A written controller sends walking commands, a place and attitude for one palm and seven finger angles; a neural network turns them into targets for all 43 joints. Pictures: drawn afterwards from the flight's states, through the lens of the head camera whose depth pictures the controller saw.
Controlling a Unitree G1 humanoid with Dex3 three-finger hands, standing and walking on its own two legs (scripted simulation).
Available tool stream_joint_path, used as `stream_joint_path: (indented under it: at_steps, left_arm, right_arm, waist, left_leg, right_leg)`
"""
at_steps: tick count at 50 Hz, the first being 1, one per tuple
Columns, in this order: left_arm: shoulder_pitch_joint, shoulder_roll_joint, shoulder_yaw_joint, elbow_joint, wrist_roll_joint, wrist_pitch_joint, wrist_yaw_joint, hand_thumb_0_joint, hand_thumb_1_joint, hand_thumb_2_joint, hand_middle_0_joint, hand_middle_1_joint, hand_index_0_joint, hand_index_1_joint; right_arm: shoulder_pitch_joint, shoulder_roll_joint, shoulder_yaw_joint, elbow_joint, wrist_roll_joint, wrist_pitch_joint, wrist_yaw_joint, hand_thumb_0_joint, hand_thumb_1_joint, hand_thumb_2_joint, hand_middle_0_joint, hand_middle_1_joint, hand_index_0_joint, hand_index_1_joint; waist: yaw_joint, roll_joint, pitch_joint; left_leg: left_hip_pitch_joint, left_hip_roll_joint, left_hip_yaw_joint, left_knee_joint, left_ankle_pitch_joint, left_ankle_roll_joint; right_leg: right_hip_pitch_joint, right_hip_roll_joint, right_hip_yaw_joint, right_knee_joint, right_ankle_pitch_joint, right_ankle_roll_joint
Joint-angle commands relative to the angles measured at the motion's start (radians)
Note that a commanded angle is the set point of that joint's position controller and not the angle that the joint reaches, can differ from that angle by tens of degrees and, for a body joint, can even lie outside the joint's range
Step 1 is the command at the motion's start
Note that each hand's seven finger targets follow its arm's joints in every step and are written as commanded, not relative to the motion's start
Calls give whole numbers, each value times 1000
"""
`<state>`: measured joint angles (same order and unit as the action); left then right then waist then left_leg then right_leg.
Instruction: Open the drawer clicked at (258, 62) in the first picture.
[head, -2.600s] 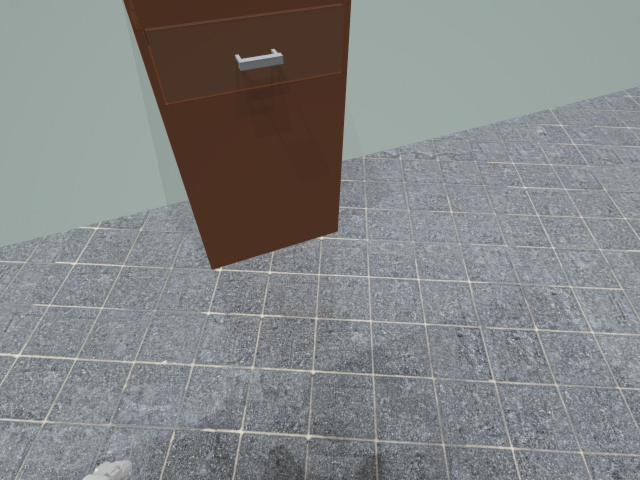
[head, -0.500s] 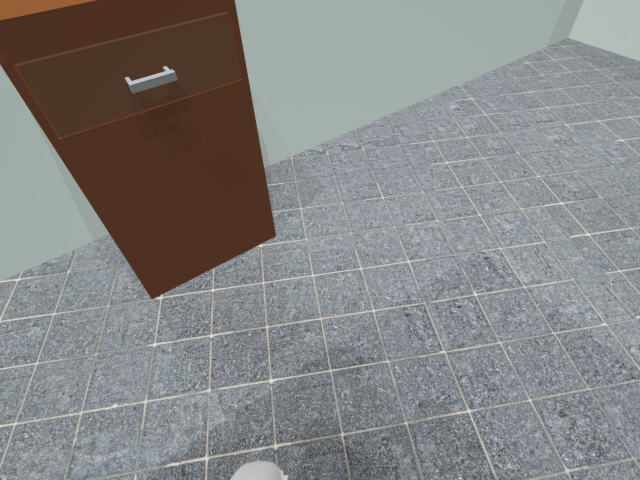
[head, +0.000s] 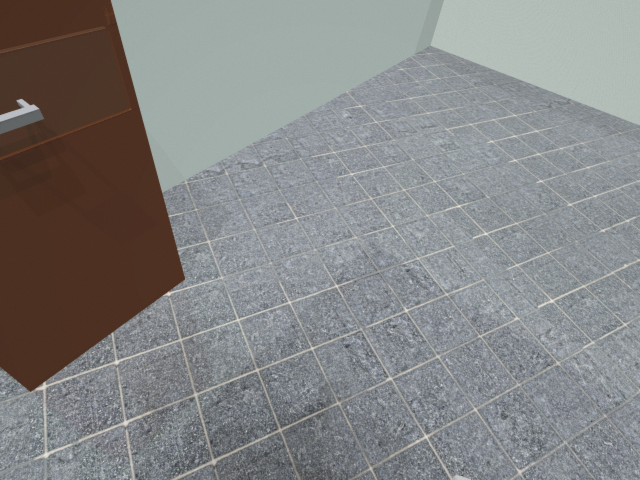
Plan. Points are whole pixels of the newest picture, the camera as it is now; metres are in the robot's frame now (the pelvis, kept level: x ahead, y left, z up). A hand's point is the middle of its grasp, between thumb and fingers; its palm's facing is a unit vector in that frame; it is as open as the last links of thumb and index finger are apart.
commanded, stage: walk to a spot facing it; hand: left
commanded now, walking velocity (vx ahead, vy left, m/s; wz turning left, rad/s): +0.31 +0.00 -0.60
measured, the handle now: out of the picture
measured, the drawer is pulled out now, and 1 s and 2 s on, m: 0.00 0.00 0.00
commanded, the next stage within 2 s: none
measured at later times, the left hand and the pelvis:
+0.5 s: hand (269, 345) +0.37 +0.11 -0.18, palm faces -0.34 -0.93 -0.12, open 7.4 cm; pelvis +0.20 -0.01 -0.02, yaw -16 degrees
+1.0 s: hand (247, 274) +0.52 +0.19 -0.19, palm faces -0.43 -0.87 -0.25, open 7.4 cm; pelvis +0.39 +0.01 -0.01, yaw -35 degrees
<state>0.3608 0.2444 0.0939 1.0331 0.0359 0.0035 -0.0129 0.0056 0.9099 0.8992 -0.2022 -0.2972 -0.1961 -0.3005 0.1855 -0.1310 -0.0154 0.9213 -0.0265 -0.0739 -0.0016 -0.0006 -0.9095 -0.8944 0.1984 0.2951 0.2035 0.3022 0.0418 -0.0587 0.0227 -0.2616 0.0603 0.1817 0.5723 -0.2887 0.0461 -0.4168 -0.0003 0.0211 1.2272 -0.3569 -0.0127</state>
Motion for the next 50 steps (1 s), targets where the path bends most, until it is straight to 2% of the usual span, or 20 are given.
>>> stream_joint_path:
  at_steps: [1, 10, 17, 20, 22, 23, 24, 25, 26, 27, 29, 33, 37, 43, 45, 46, 47, 48, 49, 50]
  left_arm:
    - [35, -18, 7, -84, 0, 9, -27, 0, 900, 900, -200, -300, -200, -300]
    - [-179, -21, 2, -156, 0, 31, -32, 0, 900, 900, -200, -300, -200, -300]
    - [-363, -44, -23, -208, -5, 14, -38, 0, 900, 900, -200, -300, -200, -300]
    - [-288, -24, -19, -191, -4, -1, -30, 0, 900, 900, -200, -300, -200, -300]
    - [-135, 17, -2, -151, 0, -15, -23, 0, 900, 900, -200, -300, -200, -300]
    - [3, 68, 13, -112, 1, -30, -19, 0, 900, 900, -200, -300, -200, -300]
    - [114, 168, 31, -89, -2, -37, -11, 0, 900, 900, -200, -300, -200, -300]
    - [143, 234, 41, -83, -26, -40, 7, 0, 900, 900, -200, -300, -200, -300]
    - [96, 233, 45, -92, -37, -32, 20, 0, 900, 900, -200, -300, -200, -300]
    - [24, 185, 31, -110, -37, -37, 22, 0, 900, 900, -200, -300, -200, -300]
    - [-72, 125, 9, -125, -34, -52, 24, 0, 900, 900, -200, -300, -200, -300]
    - [-110, 100, 7, -126, -14, -69, 23, 0, 900, 900, -200, -300, -200, -300]
    - [-75, 108, 11, -119, -18, -59, 19, 0, 900, 900, -200, -300, -200, -300]
    - [-54, 148, 27, -152, -15, -23, 29, 0, 900, 900, -200, -300, -200, -300]
    - [-75, 149, 29, -162, -17, -12, 34, 0, 900, 900, -200, -300, -200, -300]
    - [-86, 130, 24, -177, -28, -9, 35, 0, 900, 900, -200, -300, -200, -300]
    - [-40, 71, 15, -184, -43, -7, 30, 0, 900, 900, -200, -300, -200, -300]
    - [3, 65, 9, -179, -33, -12, 28, 0, 900, 900, -200, -300, -200, -300]
    - [19, 105, 19, -161, -22, 0, 32, 0, 900, 900, -200, -300, -200, -300]
    - [-10, 89, 21, -160, -19, 10, 29, 0, 900, 900, -200, -300, -200, -300]
  right_arm:
    - [112, -135, -39, 11, 11, -27, -27, 0, -900, -900, 200, 300, 200, 300]
    - [285, -136, -36, 74, 14, -32, -38, 0, -900, -900, 200, 300, 200, 300]
    - [380, -152, -35, 121, -1, -11, -40, 0, -900, -900, 200, 300, 200, 300]
    - [387, -189, -46, 123, 2, 0, -37, 0, -900, -900, 200, 300, 200, 300]
    - [331, -213, -52, 97, 9, 2, -33, 0, -900, -900, 200, 300, 200, 300]
    - [283, -224, -53, 73, 17, 3, -25, 0, -900, -900, 200, 300, 200, 300]
    - [273, -174, -46, 34, 36, 6, -13, 0, -900, -900, 200, 300, 200, 300]
    - [239, -122, -43, -8, 36, -2, -19, 0, -900, -900, 200, 300, 200, 300]
    - [170, -146, -51, -24, 28, 0, -25, 0, -900, -900, 200, 300, 200, 300]
    - [148, -132, -52, -31, 22, 4, -16, 0, -900, -900, 200, 300, 200, 300]
    - [141, -121, -51, -16, 9, 28, -16, 0, -900, -900, 200, 300, 200, 300]
    - [173, -90, -51, -4, 5, 61, -18, 0, -900, -900, 200, 300, 200, 300]
    - [49, -102, -46, -47, 8, 62, -12, 0, -900, -900, 200, 300, 200, 300]
    - [-97, -137, -42, -112, 15, 50, -16, 0, -900, -900, 200, 300, 200, 300]
    - [-38, -168, -50, -99, 17, 47, -25, 0, -900, -900, 200, 300, 200, 300]
    - [44, -213, -59, -79, 9, 43, -30, 0, -900, -900, 200, 300, 200, 300]
    - [111, -317, -78, -70, -4, 36, -31, 0, -900, -900, 200, 300, 200, 300]
    - [152, -350, -76, -70, 7, 48, -27, 0, -900, -900, 200, 300, 200, 300]
    - [99, -291, -61, -83, 9, 55, -24, 0, -900, -900, 200, 300, 200, 300]
    - [31, -261, -52, -99, 7, 51, -29, 0, -900, -900, 200, 300, 200, 300]
  waist:
    - [8, 204, 77]
    - [-42, 129, 102]
    - [-97, 143, 132]
    - [-63, 190, 45]
    - [20, 244, -41]
    - [89, 236, -119]
    - [129, 44, -233]
    - [101, -67, -301]
    - [90, 39, -225]
    - [55, 59, -92]
    - [-26, 100, 0]
    - [-92, 27, 17]
    - [-58, -90, -26]
    - [-2, -141, -90]
    - [-40, -106, -114]
    - [-79, -33, -159]
    - [-90, 248, -245]
    - [-87, 343, -282]
    - [-62, 216, -221]
    - [-47, 280, -156]
  left_leg:
    - [2, 246, -161, -383, 114, -35]
    - [244, 256, -35, -356, 479, -53]
    - [389, 266, 91, -287, 792, 6]
    - [435, 269, 150, -96, 1176, -4]
    - [358, 265, 177, 126, 1219, -20]
    - [209, 269, 166, 348, 1033, -36]
    - [-113, 157, 157, 668, 311, -74]
    - [-385, 3, 33, 993, -314, -114]
    - [-430, 54, -133, 990, -238, -83]
    - [-434, 97, -153, 928, -117, -87]
    - [-346, 136, -172, 808, -61, -103]
    - [-266, 112, -143, 606, -43, -132]
    - [-289, 75, -123, 428, 40, -148]
    - [-185, -8, -99, 127, 16, -133]
    - [-24, -13, -109, -44, 105, -125]
    - [178, 58, -137, -152, 293, -107]
    - [438, 345, -406, -132, 666, -1]
    - [424, 499, -486, -111, 940, 99]
    - [305, 470, -392, -144, 815, 109]
    - [212, 429, -350, -184, 728, 87]
  right_leg:
    - [-177, -79, 8, 77, 162, 18]
    - [-409, -87, -40, -38, 274, 37]
    - [-312, -40, -190, -413, 168, -9]
    - [-146, 54, -267, -511, 83, -57]
    - [81, 80, -264, -585, 88, -89]
    - [334, 41, -210, -688, 158, -117]
    - [654, -193, 130, -726, 327, -231]
    - [766, -424, 597, -790, 647, -356]
    - [684, -420, 497, -845, 578, -370]
    - [528, -358, 374, -876, 559, -286]
    - [259, -303, 288, -925, 497, -213]
    - [101, -193, 123, -902, 678, -189]
    - [185, -128, 116, -834, 789, -161]
    - [315, -132, 228, -708, 865, -134]
    - [270, -122, 242, -630, 780, -99]
    - [159, -75, 209, -530, 613, -57]
    - [-90, 57, 97, -296, 68, 11]
    - [-131, 54, 40, -37, -332, 43]
    - [-113, 4, 60, 51, -291, 54]
    - [-135, -14, 53, 83, -233, 67]
